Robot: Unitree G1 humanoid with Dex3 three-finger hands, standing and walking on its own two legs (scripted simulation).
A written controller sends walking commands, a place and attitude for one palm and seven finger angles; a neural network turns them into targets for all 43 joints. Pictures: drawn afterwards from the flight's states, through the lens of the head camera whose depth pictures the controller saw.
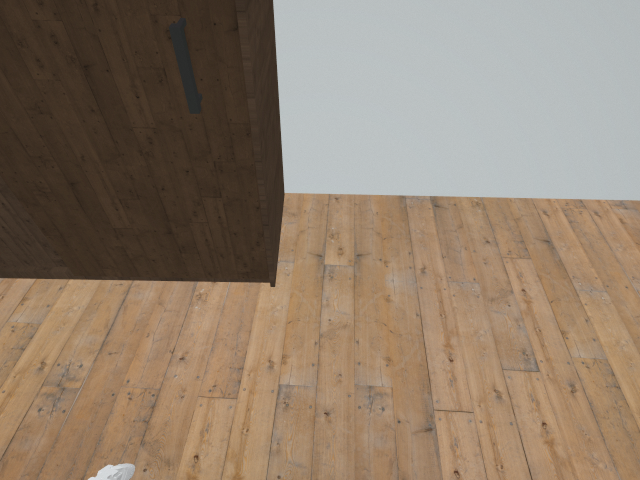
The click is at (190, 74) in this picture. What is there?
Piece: wardrobe's sliding door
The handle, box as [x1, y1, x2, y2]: [169, 18, 201, 113]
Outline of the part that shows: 180,18 176,23 171,23 169,26 169,30 190,113 199,113 199,103 201,100 201,94 198,93 196,90 183,28 186,24 185,18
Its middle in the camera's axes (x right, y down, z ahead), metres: -0.29 -0.37 +0.84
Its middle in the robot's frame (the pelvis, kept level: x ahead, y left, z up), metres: +0.88 +0.34 +0.10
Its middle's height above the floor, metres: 0.87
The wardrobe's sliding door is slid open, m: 0.00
